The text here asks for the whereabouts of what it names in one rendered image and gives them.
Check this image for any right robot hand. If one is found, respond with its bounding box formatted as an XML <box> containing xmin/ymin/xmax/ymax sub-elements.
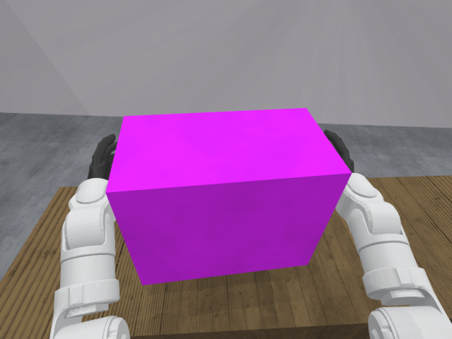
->
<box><xmin>324</xmin><ymin>130</ymin><xmax>354</xmax><ymax>173</ymax></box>

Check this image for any robot right upper arm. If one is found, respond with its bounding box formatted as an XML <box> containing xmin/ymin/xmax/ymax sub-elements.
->
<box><xmin>368</xmin><ymin>306</ymin><xmax>452</xmax><ymax>339</ymax></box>

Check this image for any left robot forearm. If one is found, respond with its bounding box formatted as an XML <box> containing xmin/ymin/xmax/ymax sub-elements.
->
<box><xmin>49</xmin><ymin>178</ymin><xmax>120</xmax><ymax>339</ymax></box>

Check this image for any robot left upper arm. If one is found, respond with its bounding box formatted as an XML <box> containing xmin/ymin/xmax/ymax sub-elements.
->
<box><xmin>54</xmin><ymin>316</ymin><xmax>130</xmax><ymax>339</ymax></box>

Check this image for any carton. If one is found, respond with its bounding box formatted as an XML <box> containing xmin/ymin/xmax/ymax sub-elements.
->
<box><xmin>105</xmin><ymin>108</ymin><xmax>352</xmax><ymax>285</ymax></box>

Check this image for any pedestal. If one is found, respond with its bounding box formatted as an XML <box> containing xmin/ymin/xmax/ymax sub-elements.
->
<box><xmin>0</xmin><ymin>175</ymin><xmax>452</xmax><ymax>339</ymax></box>

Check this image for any left robot hand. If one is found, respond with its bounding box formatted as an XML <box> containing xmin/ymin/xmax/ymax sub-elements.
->
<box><xmin>87</xmin><ymin>134</ymin><xmax>118</xmax><ymax>180</ymax></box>

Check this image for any right robot forearm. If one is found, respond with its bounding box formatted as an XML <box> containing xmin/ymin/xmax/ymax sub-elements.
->
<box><xmin>335</xmin><ymin>173</ymin><xmax>452</xmax><ymax>327</ymax></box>

